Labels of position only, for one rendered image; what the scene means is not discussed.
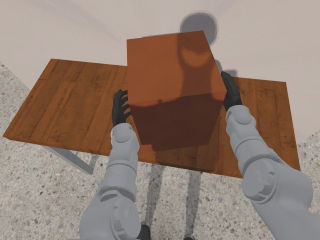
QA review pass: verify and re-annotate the robot right hand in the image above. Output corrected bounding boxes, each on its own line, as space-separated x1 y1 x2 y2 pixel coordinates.
221 71 243 112

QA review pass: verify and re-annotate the robot left hand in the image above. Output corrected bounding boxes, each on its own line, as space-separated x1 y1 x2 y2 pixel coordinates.
112 89 132 127

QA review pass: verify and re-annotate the left robot forearm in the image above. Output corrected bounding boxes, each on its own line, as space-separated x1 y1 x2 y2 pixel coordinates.
79 123 140 234

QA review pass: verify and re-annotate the robot left upper arm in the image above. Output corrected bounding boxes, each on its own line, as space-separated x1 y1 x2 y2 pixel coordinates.
66 196 141 240

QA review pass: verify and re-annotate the right robot forearm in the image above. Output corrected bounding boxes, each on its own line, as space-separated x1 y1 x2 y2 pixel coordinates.
225 105 292 178

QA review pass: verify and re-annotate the robot right upper arm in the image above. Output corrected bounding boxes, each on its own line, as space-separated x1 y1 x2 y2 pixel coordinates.
241 158 320 240

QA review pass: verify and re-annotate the left robot foot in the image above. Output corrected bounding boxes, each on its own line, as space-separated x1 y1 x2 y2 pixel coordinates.
136 224 151 240

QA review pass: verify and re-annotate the carton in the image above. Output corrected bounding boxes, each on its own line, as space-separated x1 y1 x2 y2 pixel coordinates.
126 30 227 153

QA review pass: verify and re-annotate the table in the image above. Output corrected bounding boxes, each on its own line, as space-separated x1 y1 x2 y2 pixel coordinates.
3 58 301 179

